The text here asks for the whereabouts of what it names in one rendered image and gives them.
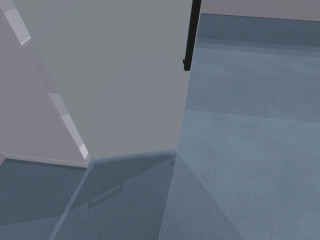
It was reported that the fridge door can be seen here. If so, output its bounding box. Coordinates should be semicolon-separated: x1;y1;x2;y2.
13;0;203;160

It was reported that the handle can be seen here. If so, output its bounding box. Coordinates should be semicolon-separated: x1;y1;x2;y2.
182;0;202;71

